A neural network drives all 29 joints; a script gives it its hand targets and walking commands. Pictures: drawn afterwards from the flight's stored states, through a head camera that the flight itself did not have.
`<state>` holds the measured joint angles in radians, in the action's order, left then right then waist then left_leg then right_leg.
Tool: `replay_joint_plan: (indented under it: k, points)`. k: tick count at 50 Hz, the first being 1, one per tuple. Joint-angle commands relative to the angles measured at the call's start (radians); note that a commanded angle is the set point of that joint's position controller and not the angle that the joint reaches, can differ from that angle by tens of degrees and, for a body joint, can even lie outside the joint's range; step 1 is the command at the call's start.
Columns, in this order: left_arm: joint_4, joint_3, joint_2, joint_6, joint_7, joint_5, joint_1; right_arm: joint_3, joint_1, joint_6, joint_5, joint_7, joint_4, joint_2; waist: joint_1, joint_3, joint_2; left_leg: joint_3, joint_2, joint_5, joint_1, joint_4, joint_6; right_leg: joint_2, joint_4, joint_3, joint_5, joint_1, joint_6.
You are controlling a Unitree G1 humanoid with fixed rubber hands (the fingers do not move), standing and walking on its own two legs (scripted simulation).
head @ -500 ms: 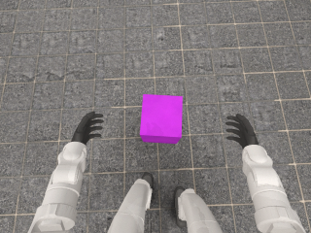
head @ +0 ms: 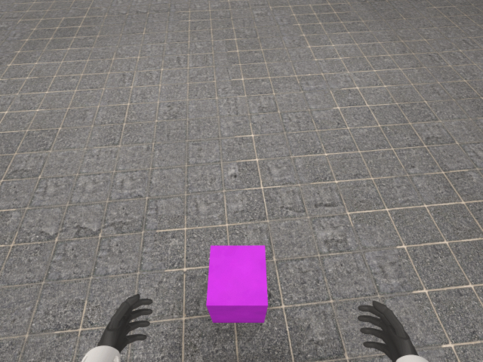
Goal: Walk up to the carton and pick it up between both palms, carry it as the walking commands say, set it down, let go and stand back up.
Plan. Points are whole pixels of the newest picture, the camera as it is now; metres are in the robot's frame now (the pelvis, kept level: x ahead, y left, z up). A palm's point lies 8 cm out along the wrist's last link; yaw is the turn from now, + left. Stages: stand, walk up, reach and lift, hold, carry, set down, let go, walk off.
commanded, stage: let go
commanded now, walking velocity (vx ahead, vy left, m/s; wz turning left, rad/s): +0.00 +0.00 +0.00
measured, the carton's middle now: (238, 285) +0.44 +0.05 -0.65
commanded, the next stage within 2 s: stand in 0.30 s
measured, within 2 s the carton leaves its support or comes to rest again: neither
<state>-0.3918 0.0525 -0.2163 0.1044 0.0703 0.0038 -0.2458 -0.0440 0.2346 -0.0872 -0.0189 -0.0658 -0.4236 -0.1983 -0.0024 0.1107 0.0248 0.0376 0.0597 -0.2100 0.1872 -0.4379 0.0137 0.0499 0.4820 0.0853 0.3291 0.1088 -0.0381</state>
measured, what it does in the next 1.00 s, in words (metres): stands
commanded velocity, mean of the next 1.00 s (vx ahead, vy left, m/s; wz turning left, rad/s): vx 0.00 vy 0.00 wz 0.00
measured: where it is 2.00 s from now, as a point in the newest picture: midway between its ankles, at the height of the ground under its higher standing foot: outside the picture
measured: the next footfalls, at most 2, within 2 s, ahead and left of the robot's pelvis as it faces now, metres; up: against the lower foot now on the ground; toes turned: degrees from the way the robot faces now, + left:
none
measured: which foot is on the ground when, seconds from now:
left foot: down 0.00-1.00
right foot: down 0.00-1.00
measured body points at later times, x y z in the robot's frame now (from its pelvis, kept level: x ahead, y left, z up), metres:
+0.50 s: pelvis +0.03 -0.01 -0.01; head -0.02 -0.01 +0.44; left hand +0.16 +0.28 -0.08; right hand +0.19 -0.29 -0.08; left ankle +0.02 +0.11 -0.74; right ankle -0.04 -0.10 -0.74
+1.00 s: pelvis -0.01 -0.01 +0.00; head -0.06 +0.00 +0.44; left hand +0.09 +0.29 -0.10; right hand +0.12 -0.29 -0.09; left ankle +0.02 +0.11 -0.74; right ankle -0.04 -0.10 -0.74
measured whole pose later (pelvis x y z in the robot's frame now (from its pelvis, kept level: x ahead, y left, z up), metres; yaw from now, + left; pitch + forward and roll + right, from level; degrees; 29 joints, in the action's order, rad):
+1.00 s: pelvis -0.01 -0.01 +0.00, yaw +1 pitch -2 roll +0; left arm -0.76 0.06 -0.35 -0.03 -0.01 0.04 -0.32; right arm -0.04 0.23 0.03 -0.03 0.01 -0.85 -0.31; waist 0.01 -0.11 0.02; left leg 0.06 0.03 -0.23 0.23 -0.51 0.01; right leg 0.08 0.48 0.06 0.32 0.12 -0.05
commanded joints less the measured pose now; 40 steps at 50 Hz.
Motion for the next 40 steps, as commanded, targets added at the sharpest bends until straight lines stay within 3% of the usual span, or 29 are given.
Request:
replay_joint_plan:
  k: [1,3,4,5,6,7,9,11,13,14,15,16,18,19,20,23,24,25,26,27,28,29,31,34,35,36,37,39,40]
  points:
    - [0.087,0.048,-0.114,0.017,-0.004,0.029,0.017,-0.04,-0.03,-0.017,-0.018,0.004,0.102,-0.09,0.009,-0.036,0.009,-0.044,-0.023,0.163,-0.342,0.006,-0.048,-0.056,-0.159,-0.039,-0.116,0.26,0.022]
    - [0.135,0.035,-0.119,-0.007,-0.001,0.023,0.048,-0.038,-0.059,0.009,-0.007,0.012,0.134,-0.092,0.011,-0.12,0.004,-0.035,-0.013,0.269,-0.319,-0.015,-0.047,-0.043,-0.134,-0.034,-0.25,0.193,0.039]
    - [0.115,0.029,-0.119,0.0,-0.007,0.034,0.044,-0.028,-0.045,-0.003,-0.003,0.016,0.091,-0.086,0.016,-0.103,-0.06,-0.025,-0.017,0.286,-0.296,-0.011,-0.047,-0.041,-0.12,-0.033,-0.316,0.156,0.047]
    - [0.076,0.032,-0.109,0.003,-0.009,0.035,0.007,-0.03,-0.046,0.001,-0.009,0.017,0.089,-0.09,0.023,-0.098,-0.018,-0.025,-0.013,0.329,-0.311,-0.017,-0.046,-0.037,-0.117,-0.032,-0.359,0.17,0.056]
    - [0.078,0.028,-0.104,0.012,-0.009,0.038,0.008,-0.024,-0.046,-0.007,-0.012,0.016,0.072,-0.092,0.025,-0.073,-0.065,-0.028,-0.015,0.327,-0.291,-0.018,-0.047,-0.038,-0.116,-0.036,-0.362,0.147,0.057]
    - [0.072,0.032,-0.089,0.015,-0.007,0.022,0.0,-0.03,-0.031,-0.012,-0.006,0.015,0.073,-0.089,0.021,-0.124,-0.026,-0.023,-0.021,0.297,-0.307,-0.011,-0.043,-0.037,-0.116,-0.036,-0.322,0.127,0.06]
    - [0.088,0.021,-0.094,0.005,-0.008,0.017,0.026,-0.027,-0.034,-0.005,-0.006,0.021,0.076,-0.088,-0.01,-0.139,-0.05,-0.019,-0.022,0.365,-0.332,-0.019,-0.044,-0.04,-0.109,-0.035,-0.398,0.141,0.07]
    - [0.103,0.037,-0.099,0.004,-0.014,0.03,0.006,-0.022,-0.009,0.001,-0.008,0.022,0.069,-0.093,0.023,-0.177,-0.051,-0.01,-0.016,0.389,-0.304,-0.032,-0.035,-0.042,-0.086,-0.033,-0.471,0.097,0.072]
    - [0.098,0.022,-0.092,0.033,-0.029,0.019,0.026,-0.019,-0.05,0.01,0.001,0.039,0.071,-0.105,0.014,-0.173,0.011,-0.008,-0.017,0.349,-0.275,-0.035,-0.036,-0.047,-0.083,-0.023,-0.48,0.097,0.073]
    - [-0.038,0.059,-0.258,-0.02,-0.068,0.017,0.005,-0.045,-0.06,0.039,-0.009,0.059,-0.08,-0.224,0.043,-0.294,0.081,0.031,-0.112,0.404,-0.119,-0.059,-0.044,-0.074,-0.034,-0.001,-0.487,0.033,0.072]
    - [-0.032,0.058,-0.256,-0.043,-0.077,0.016,0.008,-0.056,-0.083,0.052,-0.005,0.065,-0.08,-0.223,0.029,-0.311,0.08,0.033,-0.111,0.323,-0.115,-0.048,-0.039,-0.091,-0.046,0.026,-0.405,0.018,0.061]
    - [-0.059,0.038,-0.216,-0.053,-0.081,0.025,0.017,-0.054,-0.11,0.071,-0.019,0.069,-0.102,-0.205,0.035,-0.304,0.019,0.024,-0.108,0.328,-0.089,-0.058,-0.026,-0.108,-0.045,0.032,-0.42,0.017,0.055]
    - [-0.08,0.036,-0.222,-0.083,-0.082,0.039,0.027,-0.057,-0.083,0.09,-0.02,0.068,-0.145,-0.233,0.011,-0.225,0.024,0.034,-0.104,0.227,-0.085,-0.061,-0.009,-0.117,-0.069,0.084,-0.325,0.107,0.034]
    - [-0.1,0.045,-0.237,-0.09,-0.085,0.042,0.033,-0.062,-0.102,0.091,-0.024,0.062,-0.16,-0.239,0.014,-0.257,0.058,0.044,-0.107,0.249,-0.076,-0.059,-0.008,-0.108,-0.07,0.059,-0.361,0.078,0.047]
    - [-0.11,0.039,-0.217,-0.102,-0.084,0.034,0.021,-0.062,-0.07,0.091,-0.024,0.068,-0.179,-0.23,0.01,-0.222,0.002,0.046,-0.111,0.282,-0.067,-0.06,0.0,-0.124,-0.071,0.078,-0.353,0.105,0.038]
    - [-0.139,0.05,-0.244,-0.116,-0.088,0.039,-0.013,-0.057,-0.085,0.11,-0.023,0.073,-0.212,-0.231,0.021,-0.18,0.0,0.077,-0.126,0.319,-0.082,-0.054,0.014,-0.112,-0.061,0.071,-0.372,0.152,0.028]
    - [-0.144,0.05,-0.244,-0.117,-0.085,0.037,0.002,-0.062,-0.108,0.116,-0.024,0.078,-0.222,-0.234,0.018,-0.183,-0.062,0.075,-0.122,0.347,-0.089,-0.05,0.015,-0.109,-0.049,0.063,-0.382,0.161,0.033]
    - [-0.154,0.06,-0.262,-0.117,-0.09,0.049,-0.006,-0.053,-0.092,0.117,-0.02,0.075,-0.228,-0.245,0.017,-0.184,-0.031,0.094,-0.123,0.35,-0.092,-0.085,0.027,-0.107,-0.046,0.064,-0.386,0.151,0.033]
    - [-0.163,0.048,-0.257,-0.118,-0.092,0.038,-0.012,-0.062,-0.083,0.121,-0.026,0.076,-0.221,-0.248,0.011,-0.128,-0.04,0.076,-0.125,0.36,-0.046,-0.078,0.016,-0.116,-0.066,0.08,-0.411,0.164,0.035]
    - [-0.171,0.055,-0.276,-0.127,-0.092,0.05,-0.001,-0.051,-0.091,0.116,-0.02,0.07,-0.241,-0.242,0.007,-0.154,0.034,0.083,-0.127,0.335,-0.057,-0.068,0.016,-0.115,-0.068,0.086,-0.404,0.152,0.04]
    - [-0.167,0.055,-0.256,-0.131,-0.089,0.043,-0.005,-0.064,-0.105,0.118,-0.022,0.08,-0.242,-0.254,-0.001,-0.162,-0.046,0.091,-0.133,0.285,-0.047,-0.067,0.013,-0.121,-0.083,0.095,-0.371,0.144,0.03]
    - [-0.182,0.052,-0.253,-0.131,-0.083,0.04,0.016,-0.059,-0.111,0.124,-0.021,0.088,-0.241,-0.26,-0.011,-0.13,-0.068,0.099,-0.138,0.234,-0.038,-0.043,0.02,-0.125,-0.072,0.114,-0.3,0.177,0.012]
    - [-0.187,0.064,-0.281,-0.137,-0.091,0.045,0.008,-0.055,-0.116,0.119,-0.025,0.088,-0.239,-0.258,0.006,-0.1,0.024,0.094,-0.125,0.198,-0.007,-0.047,0.018,-0.107,-0.119,0.102,-0.262,0.184,0.025]
    - [-0.197,0.067,-0.288,-0.145,-0.086,0.044,0.013,-0.063,-0.105,0.127,-0.018,0.086,-0.253,-0.289,-0.008,-0.079,-0.011,0.101,-0.124,0.142,-0.007,-0.045,0.026,-0.133,-0.118,0.128,-0.255,0.198,0.001]
    - [-0.206,0.068,-0.302,-0.146,-0.086,0.042,-0.014,-0.061,-0.092,0.128,-0.025,0.084,-0.262,-0.298,0.014,-0.082,-0.026,0.092,-0.121,0.19,-0.012,-0.043,0.011,-0.126,-0.116,0.123,-0.282,0.198,0.019]
    - [-0.226,0.069,-0.296,-0.153,-0.093,0.048,-0.033,-0.056,-0.068,0.129,-0.012,0.081,-0.277,-0.295,0.009,-0.084,-0.047,0.112,-0.123,0.185,0.005,-0.042,0.016,-0.138,-0.115,0.145,-0.322,0.158,0.018]
    - [-0.222,0.066,-0.298,-0.151,-0.092,0.043,-0.01,-0.058,-0.091,0.131,-0.025,0.082,-0.279,-0.292,0.014,-0.101,-0.012,0.103,-0.13,0.189,0.015,-0.036,0.024,-0.14,-0.112,0.124,-0.365,0.125,0.018]
    - [-0.232,0.063,-0.293,-0.157,-0.093,0.033,-0.039,-0.047,-0.079,0.134,-0.016,0.082,-0.295,-0.28,0.018,-0.126,-0.028,0.11,-0.131,0.222,-0.021,-0.048,0.035,-0.128,-0.098,0.128,-0.353,0.146,0.015]
    - [-0.243,0.063,-0.306,-0.157,-0.092,0.042,-0.024,-0.04,-0.094,0.134,-0.011,0.083,-0.287,-0.281,0.007,-0.092,0.006,0.112,-0.119,0.246,-0.013,-0.029,0.031,-0.102,-0.104,0.11,-0.348,0.164,0.023]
